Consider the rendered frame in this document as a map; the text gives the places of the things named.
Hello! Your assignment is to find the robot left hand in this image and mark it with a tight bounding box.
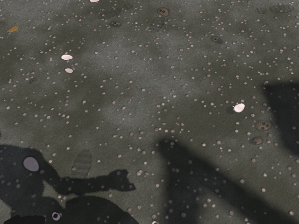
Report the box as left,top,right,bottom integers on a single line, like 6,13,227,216
4,215,45,224

